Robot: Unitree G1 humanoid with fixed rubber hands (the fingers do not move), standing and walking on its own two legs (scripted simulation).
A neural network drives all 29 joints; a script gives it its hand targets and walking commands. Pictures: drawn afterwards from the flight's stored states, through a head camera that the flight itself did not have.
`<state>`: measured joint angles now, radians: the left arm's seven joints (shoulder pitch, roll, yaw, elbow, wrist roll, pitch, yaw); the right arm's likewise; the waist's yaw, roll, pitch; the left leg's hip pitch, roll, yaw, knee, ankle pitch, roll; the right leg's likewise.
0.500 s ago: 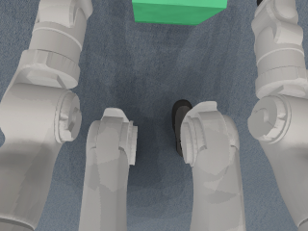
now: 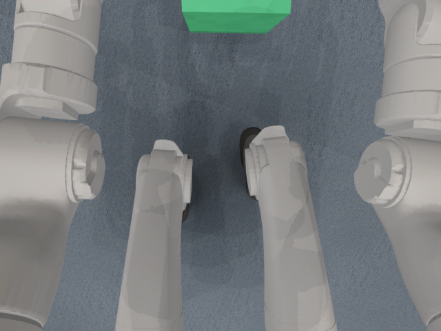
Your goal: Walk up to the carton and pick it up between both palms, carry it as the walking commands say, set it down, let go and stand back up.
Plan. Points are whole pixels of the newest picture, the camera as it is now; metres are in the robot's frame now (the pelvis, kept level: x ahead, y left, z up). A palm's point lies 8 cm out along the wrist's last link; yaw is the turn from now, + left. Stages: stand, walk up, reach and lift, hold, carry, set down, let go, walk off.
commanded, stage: set down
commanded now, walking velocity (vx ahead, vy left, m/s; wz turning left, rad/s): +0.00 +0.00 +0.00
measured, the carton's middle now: out of the picture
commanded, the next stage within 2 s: let go in 0.72 s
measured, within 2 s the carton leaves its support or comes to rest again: neither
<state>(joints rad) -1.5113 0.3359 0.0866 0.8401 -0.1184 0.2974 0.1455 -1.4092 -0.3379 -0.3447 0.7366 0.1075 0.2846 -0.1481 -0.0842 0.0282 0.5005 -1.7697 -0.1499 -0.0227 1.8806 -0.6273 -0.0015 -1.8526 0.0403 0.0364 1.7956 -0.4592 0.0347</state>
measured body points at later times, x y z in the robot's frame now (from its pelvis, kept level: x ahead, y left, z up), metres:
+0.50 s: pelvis +0.04 +0.00 +0.13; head +0.35 -0.02 +0.45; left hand +0.62 +0.11 +0.05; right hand +0.56 -0.26 +0.04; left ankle +0.09 +0.10 -0.45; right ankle +0.14 -0.12 -0.45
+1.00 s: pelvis +0.09 -0.02 +0.21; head +0.38 -0.03 +0.56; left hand +0.54 +0.13 +0.06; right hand +0.48 -0.28 +0.08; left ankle +0.09 +0.10 -0.45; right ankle +0.14 -0.12 -0.45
